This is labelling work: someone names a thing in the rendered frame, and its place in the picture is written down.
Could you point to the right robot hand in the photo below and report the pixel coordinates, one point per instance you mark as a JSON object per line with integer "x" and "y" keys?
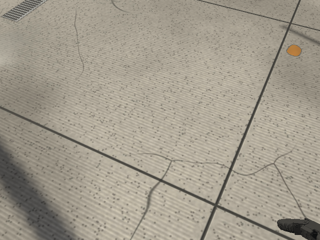
{"x": 307, "y": 228}

